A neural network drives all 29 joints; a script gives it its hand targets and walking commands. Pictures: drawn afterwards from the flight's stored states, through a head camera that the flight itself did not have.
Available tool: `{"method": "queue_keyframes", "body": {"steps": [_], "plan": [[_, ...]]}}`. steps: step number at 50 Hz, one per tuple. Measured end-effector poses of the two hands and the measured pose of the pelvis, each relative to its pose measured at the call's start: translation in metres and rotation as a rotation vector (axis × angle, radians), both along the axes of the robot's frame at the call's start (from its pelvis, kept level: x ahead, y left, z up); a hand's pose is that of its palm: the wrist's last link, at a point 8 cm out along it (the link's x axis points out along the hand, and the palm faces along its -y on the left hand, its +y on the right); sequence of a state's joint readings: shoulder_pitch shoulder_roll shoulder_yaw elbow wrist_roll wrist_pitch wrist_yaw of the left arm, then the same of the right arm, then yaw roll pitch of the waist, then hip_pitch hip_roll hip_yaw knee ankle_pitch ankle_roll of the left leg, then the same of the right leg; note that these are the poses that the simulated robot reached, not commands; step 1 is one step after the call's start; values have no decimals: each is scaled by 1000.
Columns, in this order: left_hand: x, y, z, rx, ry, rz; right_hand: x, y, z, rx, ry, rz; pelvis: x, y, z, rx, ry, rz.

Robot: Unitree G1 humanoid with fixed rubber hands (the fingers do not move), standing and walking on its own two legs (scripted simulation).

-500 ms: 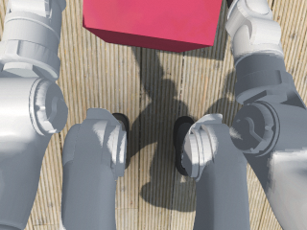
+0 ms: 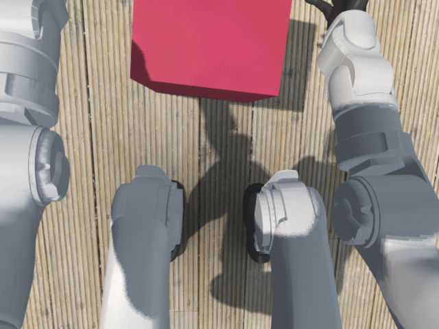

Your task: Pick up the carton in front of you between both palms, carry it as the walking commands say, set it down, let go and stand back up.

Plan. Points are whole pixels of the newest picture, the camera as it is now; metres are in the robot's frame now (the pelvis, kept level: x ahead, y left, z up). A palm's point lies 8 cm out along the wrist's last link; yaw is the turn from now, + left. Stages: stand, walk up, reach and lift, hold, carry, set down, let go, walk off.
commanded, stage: set down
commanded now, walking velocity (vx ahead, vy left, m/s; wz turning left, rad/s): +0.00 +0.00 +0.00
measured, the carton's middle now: (209, 37) +0.54 +0.05 -0.28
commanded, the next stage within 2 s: let go in 0.78 s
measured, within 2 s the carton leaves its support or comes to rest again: neither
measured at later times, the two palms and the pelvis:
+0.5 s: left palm out of the picture +0.57 +0.26 +0.03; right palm out of the picture +0.55 -0.13 +0.03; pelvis +0.01 +0.01 +0.13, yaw +1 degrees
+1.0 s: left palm out of the picture +0.53 +0.27 +0.15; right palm out of the picture +0.51 -0.14 +0.15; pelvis +0.04 +0.01 +0.27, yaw +3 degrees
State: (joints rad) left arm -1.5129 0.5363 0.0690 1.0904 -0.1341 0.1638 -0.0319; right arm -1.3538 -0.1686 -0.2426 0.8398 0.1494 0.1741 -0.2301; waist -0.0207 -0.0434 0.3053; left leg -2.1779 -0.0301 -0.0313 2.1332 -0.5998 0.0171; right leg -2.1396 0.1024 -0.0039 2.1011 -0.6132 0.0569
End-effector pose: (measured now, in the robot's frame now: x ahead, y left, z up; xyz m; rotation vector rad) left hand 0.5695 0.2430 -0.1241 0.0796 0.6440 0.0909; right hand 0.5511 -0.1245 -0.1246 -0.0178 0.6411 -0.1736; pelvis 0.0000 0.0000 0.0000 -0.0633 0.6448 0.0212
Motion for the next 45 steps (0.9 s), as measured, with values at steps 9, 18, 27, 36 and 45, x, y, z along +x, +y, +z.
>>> {"method": "queue_keyframes", "body": {"steps": [9, 18, 27, 36, 45], "plan": [[-4, 8, 67, -1, 19, 7, -3, -4, 65, -10, 12, -14, 0, 1, 53, -2, 100, 7], [0, 13, 111, 1, 7, -4, -1, -7, 111, -18, -5, -16, 3, 3, 94, -6, 144, 13], [1, 19, 167, 3, 10, -11, -2, -9, 165, -18, -4, -15, 12, 7, 146, -5, 164, 20], [2, 19, 227, -1, 11, -17, -4, -11, 224, -18, -8, -12, 23, 10, 199, 0, 165, 27], [-10, 21, 266, 26, 31, -10, -14, -11, 262, -43, 8, 27, 32, 10, 243, 8, 147, 34]]}}
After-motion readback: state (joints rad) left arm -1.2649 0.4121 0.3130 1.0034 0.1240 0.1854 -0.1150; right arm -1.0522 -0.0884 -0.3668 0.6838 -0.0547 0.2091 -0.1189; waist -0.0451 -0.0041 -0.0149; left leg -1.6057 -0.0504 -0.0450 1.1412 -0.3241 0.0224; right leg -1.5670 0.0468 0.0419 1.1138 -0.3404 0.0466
